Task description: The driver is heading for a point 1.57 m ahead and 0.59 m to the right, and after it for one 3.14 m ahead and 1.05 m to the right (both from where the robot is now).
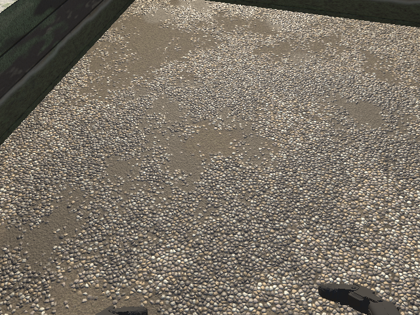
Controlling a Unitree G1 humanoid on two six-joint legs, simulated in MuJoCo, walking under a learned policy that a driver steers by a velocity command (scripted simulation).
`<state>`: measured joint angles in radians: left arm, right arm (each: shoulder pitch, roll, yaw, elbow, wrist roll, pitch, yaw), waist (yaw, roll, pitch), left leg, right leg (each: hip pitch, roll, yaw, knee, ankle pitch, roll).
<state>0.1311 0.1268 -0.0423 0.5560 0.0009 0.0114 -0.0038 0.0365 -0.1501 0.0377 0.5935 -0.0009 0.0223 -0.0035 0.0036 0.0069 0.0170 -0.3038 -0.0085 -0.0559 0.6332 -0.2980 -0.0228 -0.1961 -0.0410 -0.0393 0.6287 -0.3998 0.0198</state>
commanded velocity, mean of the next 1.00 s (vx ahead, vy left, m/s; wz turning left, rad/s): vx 0.39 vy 0.00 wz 0.00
